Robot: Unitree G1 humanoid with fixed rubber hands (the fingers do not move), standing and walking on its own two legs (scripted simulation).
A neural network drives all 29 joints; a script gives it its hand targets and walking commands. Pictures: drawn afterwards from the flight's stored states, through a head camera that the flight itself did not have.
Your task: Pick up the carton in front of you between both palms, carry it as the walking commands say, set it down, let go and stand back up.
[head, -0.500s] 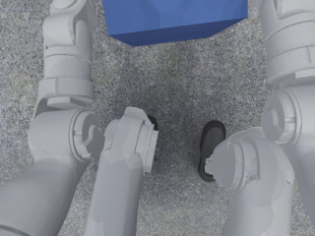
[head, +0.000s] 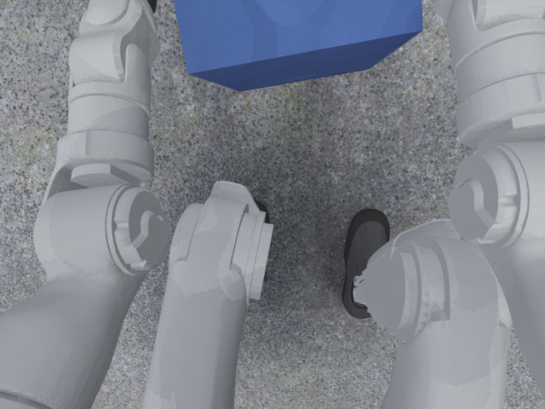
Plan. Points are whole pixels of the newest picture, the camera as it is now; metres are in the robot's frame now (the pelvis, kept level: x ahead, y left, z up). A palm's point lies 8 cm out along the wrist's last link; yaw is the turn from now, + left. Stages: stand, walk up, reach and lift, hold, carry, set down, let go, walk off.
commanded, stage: set down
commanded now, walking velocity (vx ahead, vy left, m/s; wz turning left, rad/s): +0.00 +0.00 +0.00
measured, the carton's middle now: out of the picture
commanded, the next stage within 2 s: let go in 1.76 s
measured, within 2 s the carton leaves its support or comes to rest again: neither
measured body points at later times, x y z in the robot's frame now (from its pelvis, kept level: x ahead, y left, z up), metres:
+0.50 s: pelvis +0.00 +0.00 +0.00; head +0.37 +0.01 +0.23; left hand +0.53 +0.23 -0.17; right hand +0.60 -0.08 -0.18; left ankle +0.11 +0.12 -0.33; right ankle +0.11 -0.11 -0.33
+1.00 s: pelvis +0.00 +0.01 +0.04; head +0.36 +0.02 +0.30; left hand +0.54 +0.25 -0.09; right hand +0.63 -0.12 -0.09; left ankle +0.11 +0.12 -0.33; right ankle +0.11 -0.11 -0.33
